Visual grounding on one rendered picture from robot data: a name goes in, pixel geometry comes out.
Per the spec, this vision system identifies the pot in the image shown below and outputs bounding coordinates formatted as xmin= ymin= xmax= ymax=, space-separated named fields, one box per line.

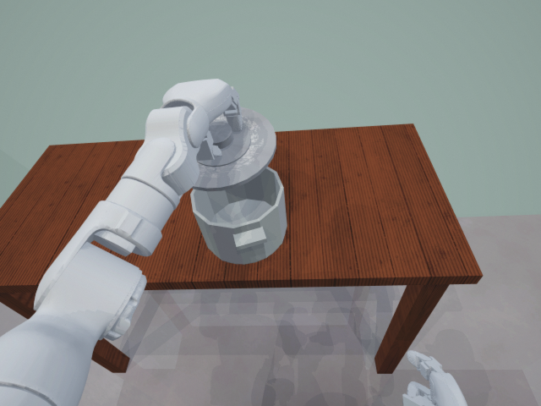
xmin=190 ymin=167 xmax=287 ymax=265

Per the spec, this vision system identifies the table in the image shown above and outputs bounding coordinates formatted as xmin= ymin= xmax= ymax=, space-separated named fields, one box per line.
xmin=0 ymin=123 xmax=483 ymax=374

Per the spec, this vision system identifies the left robot hand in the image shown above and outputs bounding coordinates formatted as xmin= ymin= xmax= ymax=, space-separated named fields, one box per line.
xmin=162 ymin=79 xmax=243 ymax=161

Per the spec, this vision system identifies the robot left forearm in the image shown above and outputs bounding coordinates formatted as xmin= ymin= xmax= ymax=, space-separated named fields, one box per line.
xmin=34 ymin=96 xmax=210 ymax=310

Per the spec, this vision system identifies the left robot upper arm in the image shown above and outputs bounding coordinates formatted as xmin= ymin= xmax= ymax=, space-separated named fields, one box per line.
xmin=0 ymin=242 xmax=147 ymax=406

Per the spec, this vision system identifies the knob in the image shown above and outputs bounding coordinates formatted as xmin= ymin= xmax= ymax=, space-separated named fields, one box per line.
xmin=209 ymin=122 xmax=233 ymax=149

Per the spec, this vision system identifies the lid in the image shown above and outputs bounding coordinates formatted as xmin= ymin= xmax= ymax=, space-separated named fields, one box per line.
xmin=192 ymin=107 xmax=276 ymax=191

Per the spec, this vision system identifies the right robot hand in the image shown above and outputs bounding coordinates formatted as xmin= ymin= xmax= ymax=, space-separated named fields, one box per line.
xmin=402 ymin=350 xmax=467 ymax=406

